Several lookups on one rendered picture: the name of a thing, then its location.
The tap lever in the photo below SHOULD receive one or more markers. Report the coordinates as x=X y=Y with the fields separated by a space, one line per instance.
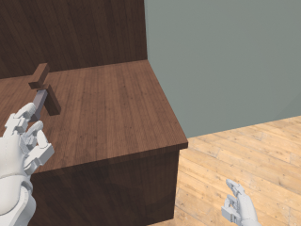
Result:
x=38 y=102

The counter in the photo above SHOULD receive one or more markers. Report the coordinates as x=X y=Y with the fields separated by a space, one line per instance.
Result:
x=115 y=137

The right robot hand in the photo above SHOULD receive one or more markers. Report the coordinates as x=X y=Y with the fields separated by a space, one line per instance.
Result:
x=243 y=207

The robot left forearm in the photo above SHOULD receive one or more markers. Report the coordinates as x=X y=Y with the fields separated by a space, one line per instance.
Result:
x=17 y=206

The left robot hand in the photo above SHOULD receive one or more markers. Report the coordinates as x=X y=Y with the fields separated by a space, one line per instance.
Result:
x=19 y=154

